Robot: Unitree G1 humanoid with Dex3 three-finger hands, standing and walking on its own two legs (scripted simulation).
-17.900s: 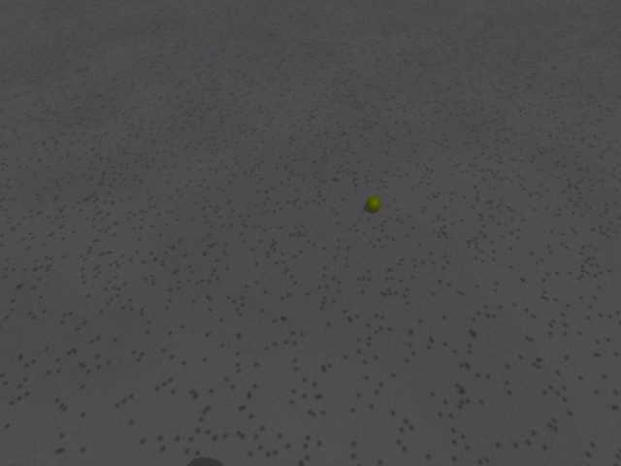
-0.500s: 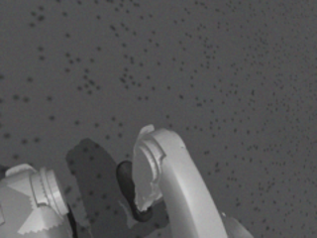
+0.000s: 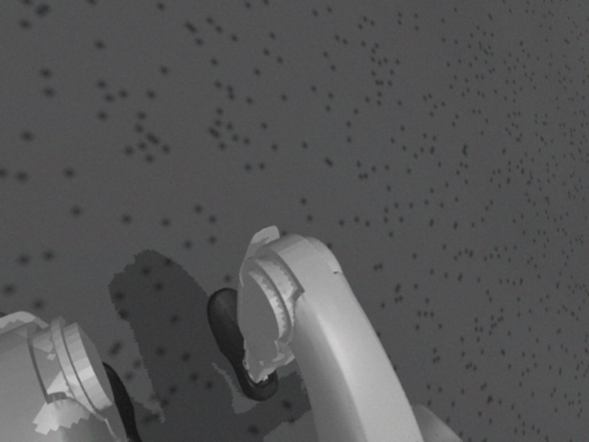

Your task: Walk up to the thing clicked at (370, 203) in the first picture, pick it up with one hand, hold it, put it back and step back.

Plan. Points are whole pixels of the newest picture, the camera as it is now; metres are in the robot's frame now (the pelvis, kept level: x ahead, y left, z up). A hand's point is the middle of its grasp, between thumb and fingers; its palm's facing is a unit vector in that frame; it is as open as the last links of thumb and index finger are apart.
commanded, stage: close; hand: left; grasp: from above
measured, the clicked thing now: out of the picture +0.48 +0.33 -0.28
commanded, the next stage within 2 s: settle in 1.58 s
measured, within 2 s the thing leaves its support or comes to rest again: leaves its support in 1.94 s
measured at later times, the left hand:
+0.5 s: hand out of the picture +0.46 +0.33 -0.26, palm faces -0.44 -0.16 -0.89, open 11.5 cm
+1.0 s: hand out of the picture +0.46 +0.33 -0.26, palm faces -0.46 -0.17 -0.87, open 9.3 cm
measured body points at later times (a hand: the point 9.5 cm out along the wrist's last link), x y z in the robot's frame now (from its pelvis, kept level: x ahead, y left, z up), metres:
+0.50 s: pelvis +0.00 +0.00 +0.00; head +0.29 +0.14 +0.31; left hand +0.48 +0.34 -0.21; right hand +0.06 -0.24 -0.05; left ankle +0.06 +0.12 -0.28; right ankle +0.12 -0.10 -0.28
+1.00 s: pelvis +0.00 +0.00 +0.00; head +0.29 +0.13 +0.32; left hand +0.48 +0.34 -0.21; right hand +0.04 -0.24 -0.04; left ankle +0.06 +0.12 -0.28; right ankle +0.12 -0.10 -0.28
